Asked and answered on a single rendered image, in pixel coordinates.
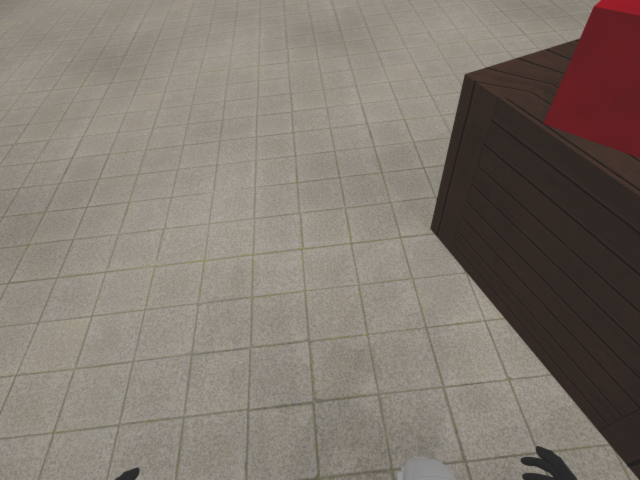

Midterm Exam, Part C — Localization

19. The right robot thigh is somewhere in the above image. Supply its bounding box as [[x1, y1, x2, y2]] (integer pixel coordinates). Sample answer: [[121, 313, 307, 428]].
[[397, 458, 456, 480]]

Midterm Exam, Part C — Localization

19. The pedestal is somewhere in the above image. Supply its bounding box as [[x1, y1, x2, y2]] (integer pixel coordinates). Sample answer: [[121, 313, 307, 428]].
[[430, 39, 640, 480]]

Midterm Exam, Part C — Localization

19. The robot right hand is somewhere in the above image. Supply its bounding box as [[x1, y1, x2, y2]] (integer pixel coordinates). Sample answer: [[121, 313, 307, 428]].
[[521, 446, 577, 480]]

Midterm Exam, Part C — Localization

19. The carton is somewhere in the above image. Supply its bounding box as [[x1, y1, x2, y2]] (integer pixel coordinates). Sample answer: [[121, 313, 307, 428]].
[[543, 0, 640, 158]]

